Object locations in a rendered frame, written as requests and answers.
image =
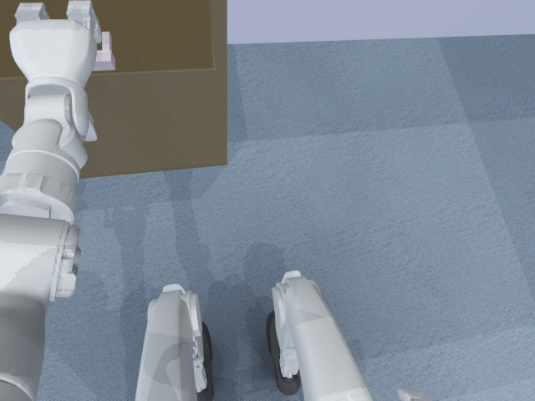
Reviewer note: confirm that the robot left thigh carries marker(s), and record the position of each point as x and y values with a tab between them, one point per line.
166	367

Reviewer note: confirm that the robot left shin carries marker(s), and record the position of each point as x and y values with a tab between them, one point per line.
198	355

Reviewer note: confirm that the left robot upper arm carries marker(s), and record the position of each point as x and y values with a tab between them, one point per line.
39	261

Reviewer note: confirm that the handle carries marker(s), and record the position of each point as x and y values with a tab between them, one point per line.
105	60

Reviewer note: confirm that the left robot forearm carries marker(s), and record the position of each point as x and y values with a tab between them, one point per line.
43	168

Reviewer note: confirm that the cabinet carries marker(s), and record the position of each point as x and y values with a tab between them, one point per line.
149	121

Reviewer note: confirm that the left robot hand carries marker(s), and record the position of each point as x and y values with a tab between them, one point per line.
60	48

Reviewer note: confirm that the drawer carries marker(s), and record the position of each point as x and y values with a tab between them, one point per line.
147	35

